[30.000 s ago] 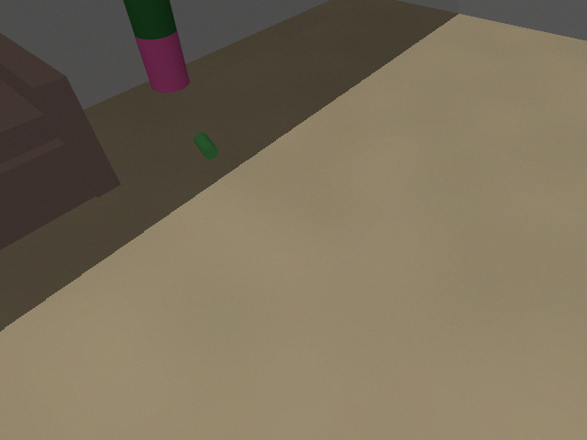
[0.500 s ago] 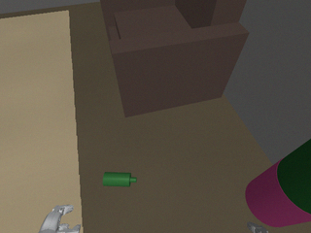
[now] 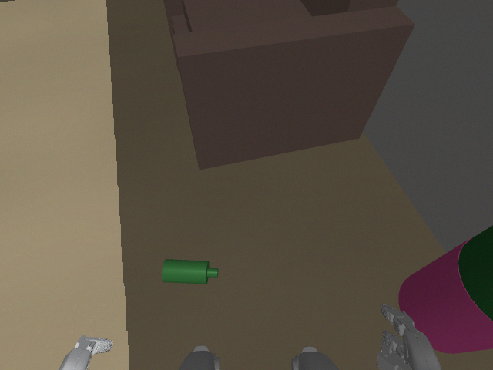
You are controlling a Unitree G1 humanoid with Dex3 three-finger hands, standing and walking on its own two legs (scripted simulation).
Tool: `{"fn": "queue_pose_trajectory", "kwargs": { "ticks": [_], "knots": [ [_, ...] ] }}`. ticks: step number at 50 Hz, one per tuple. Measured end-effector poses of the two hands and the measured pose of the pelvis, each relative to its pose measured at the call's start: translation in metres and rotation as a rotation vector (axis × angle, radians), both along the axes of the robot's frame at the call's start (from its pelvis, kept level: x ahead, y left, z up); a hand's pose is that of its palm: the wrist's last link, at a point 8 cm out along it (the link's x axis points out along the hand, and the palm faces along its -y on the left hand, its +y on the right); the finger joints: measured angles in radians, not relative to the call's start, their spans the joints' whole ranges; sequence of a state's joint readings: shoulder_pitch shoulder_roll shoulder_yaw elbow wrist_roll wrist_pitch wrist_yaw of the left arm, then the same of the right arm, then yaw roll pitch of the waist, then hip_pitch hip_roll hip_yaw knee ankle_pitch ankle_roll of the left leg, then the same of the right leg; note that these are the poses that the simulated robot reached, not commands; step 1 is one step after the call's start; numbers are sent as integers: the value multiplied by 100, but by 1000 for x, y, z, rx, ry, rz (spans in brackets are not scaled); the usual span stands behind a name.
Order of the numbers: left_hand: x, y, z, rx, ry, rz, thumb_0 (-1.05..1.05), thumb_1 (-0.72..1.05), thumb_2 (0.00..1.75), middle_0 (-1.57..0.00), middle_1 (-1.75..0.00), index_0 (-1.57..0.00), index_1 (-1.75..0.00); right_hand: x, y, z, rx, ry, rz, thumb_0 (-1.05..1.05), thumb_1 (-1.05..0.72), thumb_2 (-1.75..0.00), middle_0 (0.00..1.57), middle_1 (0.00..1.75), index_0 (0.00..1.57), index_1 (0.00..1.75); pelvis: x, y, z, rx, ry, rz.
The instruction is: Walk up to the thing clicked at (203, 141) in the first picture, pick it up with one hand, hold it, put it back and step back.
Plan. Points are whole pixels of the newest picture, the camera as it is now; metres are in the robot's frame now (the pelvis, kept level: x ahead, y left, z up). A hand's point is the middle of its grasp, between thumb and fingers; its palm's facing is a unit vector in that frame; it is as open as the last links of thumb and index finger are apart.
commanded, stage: rise first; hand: left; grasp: from above
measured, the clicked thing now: (191, 271) +0.48 +0.21 -0.66
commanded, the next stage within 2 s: none
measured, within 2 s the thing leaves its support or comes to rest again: neither
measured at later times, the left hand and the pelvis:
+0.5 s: hand (129, 339) +0.22 +0.28 -0.29, palm faces -0.43 -0.58 -0.69, open 14.2 cm; pelvis -0.04 +0.00 -0.15, yaw -1 degrees
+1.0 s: hand (148, 301) +0.33 +0.29 -0.44, palm faces -0.52 -0.16 -0.84, open 14.1 cm; pelvis -0.09 +0.00 -0.30, yaw -4 degrees
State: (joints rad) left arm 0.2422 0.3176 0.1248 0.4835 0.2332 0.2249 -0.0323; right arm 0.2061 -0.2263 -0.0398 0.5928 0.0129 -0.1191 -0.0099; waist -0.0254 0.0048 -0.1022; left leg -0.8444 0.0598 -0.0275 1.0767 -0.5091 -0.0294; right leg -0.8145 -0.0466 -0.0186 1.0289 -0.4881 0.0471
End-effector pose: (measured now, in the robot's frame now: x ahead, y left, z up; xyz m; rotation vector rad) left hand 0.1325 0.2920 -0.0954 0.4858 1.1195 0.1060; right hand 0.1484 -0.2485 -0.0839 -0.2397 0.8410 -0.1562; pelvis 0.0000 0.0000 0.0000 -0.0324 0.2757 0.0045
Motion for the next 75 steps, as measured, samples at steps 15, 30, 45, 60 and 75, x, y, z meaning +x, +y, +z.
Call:
{"fn": "queue_pose_trajectory", "kwargs": {
  "ticks": [15, 30, 45, 60, 75],
  "knots": [
    [25, 10, -58, 119, -8, -179, 0, -57, 99, -9, -108, -9, -108, 15, -2, -49, -27, -74, 71, 1, -91, -91, 20, 30, 20, 30, -16, -3, -57, -8, 131, 2],
    [127, 12, -181, 362, -181, -591, 0, -56, 101, -9, -107, -8, -108, -37, -24, -214, -35, 143, 46, 1, -91, -91, 20, 30, 20, 30, -57, -4, -188, -12, 306, -15],
    [195, 11, -271, 499, -251, -882, 0, -55, 103, -8, -105, -8, -105, -160, -30, -316, -51, 465, -38, 0, -91, -91, 20, 30, 20, 30, -91, 0, -285, -45, 315, -35],
    [241, 6, -319, 595, -310, -1035, 0, -53, 103, -8, -101, -8, -101, -207, -28, -340, -102, 622, -82, 0, -90, -91, 20, 30, 20, 30, -93, 9, -330, -79, 310, -47],
    [265, 0, -345, 630, -335, -1122, 0, -51, 100, -7, -100, -9, -99, -196, -19, -357, -119, 639, -38, 0, -91, -91, 20, 30, 20, 30, -89, 14, -351, -99, 314, -53]
  ]
}}
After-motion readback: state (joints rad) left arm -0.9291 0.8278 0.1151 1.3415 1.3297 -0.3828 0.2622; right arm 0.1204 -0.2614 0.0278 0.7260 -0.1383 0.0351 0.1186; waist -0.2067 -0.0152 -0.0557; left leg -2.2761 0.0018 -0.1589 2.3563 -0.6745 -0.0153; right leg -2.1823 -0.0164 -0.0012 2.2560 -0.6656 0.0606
